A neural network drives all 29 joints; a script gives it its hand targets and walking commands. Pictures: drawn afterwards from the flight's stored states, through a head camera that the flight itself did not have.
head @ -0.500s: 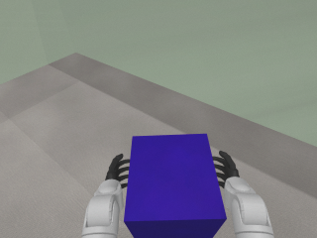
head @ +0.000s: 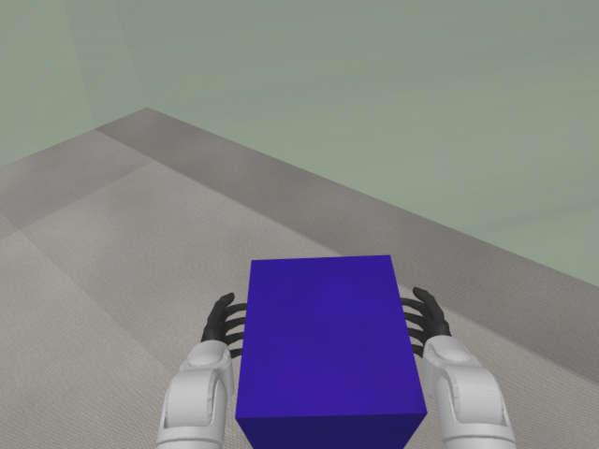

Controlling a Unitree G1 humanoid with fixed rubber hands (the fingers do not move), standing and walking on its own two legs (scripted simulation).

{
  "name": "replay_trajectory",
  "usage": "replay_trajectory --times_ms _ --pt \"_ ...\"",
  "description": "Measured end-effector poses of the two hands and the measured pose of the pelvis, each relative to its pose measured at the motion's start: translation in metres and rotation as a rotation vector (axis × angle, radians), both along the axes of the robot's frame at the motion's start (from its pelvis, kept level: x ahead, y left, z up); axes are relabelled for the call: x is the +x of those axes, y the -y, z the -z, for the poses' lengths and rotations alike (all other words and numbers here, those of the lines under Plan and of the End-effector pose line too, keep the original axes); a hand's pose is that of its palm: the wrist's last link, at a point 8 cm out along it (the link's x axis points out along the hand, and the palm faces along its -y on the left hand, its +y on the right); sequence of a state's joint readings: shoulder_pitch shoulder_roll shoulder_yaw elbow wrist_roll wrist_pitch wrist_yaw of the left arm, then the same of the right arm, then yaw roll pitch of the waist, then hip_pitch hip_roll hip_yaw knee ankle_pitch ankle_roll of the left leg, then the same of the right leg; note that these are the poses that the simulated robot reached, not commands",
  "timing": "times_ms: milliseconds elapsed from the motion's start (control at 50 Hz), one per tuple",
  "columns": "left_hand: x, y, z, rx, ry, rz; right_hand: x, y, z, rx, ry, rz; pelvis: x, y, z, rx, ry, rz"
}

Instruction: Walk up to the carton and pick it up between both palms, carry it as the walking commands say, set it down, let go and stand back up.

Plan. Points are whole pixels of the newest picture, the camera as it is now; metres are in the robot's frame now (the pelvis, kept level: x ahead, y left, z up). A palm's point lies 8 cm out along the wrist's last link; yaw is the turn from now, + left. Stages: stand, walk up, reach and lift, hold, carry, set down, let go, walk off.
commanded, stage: carry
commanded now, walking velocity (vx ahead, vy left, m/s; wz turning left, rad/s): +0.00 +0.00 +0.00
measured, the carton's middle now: (324, 364) +0.28 +0.00 -0.03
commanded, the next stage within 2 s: hold in 0.14 s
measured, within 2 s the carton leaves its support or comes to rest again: neither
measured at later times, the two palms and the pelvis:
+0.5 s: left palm (217, 328) +0.28 +0.14 +0.07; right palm (442, 331) +0.28 -0.15 +0.07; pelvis -0.01 +0.01 +0.00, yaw -1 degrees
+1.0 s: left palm (222, 321) +0.29 +0.14 +0.07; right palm (443, 327) +0.28 -0.15 +0.07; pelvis +0.00 +0.00 +0.01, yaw -2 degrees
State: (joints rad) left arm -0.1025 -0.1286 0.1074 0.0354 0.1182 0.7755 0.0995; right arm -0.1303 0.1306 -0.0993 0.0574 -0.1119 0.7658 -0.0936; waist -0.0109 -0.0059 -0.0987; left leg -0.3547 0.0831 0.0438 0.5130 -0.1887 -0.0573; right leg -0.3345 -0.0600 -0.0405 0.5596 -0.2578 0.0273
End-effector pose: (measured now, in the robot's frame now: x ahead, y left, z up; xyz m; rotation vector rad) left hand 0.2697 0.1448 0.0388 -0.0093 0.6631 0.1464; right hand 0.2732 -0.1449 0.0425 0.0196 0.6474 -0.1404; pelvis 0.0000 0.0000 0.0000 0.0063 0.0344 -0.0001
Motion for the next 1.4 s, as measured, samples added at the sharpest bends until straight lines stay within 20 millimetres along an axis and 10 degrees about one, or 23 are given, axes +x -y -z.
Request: replay_trajectory --times_ms 260,580,1400 --pt "-0.009 -0.002 0.005 0.05 -0.035 0.036 -0.014 -0.002 0.01 -0.027 -0.035 -0.015 -0.01 -0.004 -0.004 -0.002 0.121 0.002" --pt "0.018 0.009 -0.031 0.052 0.037 0.086 0.0 0.008 -0.027 -0.015 0.037 0.045 -0.013 -0.009 -0.005 0.0 0.21 0.023" --pt "0.026 -0.009 0.001 0.044 -0.048 0.037 0.027 -0.009 -0.002 -0.061 -0.043 -0.04 0.0 -0.007 -0.01 -0.013 0.15 0.01"
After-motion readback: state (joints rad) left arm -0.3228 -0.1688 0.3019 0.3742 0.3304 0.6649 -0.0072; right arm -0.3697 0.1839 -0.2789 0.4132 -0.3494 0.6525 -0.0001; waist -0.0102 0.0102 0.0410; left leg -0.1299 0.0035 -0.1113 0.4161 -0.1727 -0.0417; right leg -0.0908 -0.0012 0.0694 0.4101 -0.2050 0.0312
